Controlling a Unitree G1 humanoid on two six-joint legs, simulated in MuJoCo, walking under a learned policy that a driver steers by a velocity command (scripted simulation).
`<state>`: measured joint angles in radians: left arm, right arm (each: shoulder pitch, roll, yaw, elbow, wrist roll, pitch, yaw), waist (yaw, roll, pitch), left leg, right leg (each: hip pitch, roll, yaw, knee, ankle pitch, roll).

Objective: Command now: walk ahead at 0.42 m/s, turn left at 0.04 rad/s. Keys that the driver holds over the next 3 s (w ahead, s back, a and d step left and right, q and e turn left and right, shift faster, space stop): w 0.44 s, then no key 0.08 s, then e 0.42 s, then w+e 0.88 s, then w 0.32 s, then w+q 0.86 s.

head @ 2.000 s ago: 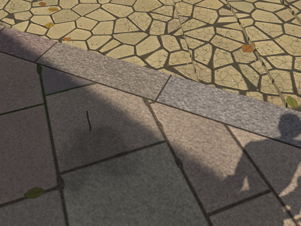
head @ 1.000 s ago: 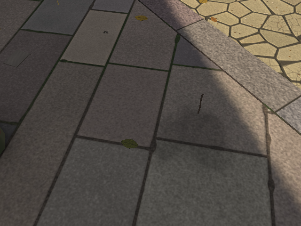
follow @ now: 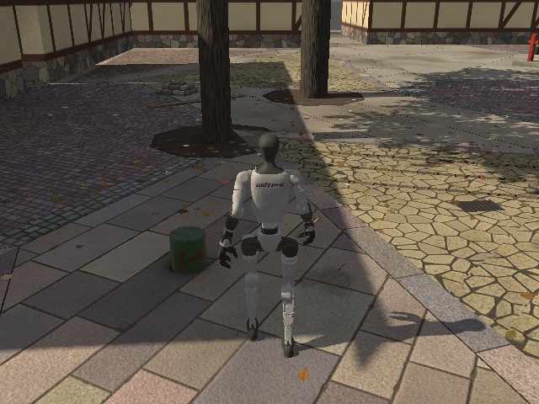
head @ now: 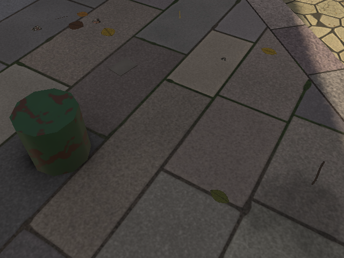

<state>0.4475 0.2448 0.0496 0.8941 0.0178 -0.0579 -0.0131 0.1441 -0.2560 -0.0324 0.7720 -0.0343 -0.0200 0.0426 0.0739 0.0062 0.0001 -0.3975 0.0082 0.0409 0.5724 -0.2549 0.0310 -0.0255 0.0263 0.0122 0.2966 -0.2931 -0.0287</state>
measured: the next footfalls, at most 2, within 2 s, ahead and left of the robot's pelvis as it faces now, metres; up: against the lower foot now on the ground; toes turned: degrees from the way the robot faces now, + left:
left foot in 0.04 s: +0.11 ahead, +0.10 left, +0.00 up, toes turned +2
right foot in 0.54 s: +0.45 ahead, -0.06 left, +0.00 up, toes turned -3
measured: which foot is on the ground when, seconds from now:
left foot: up 0.00-0.02, down 0.04-0.56, up 0.58-1.00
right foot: down 0.00-0.06, up 0.08-0.52, down 0.54-1.00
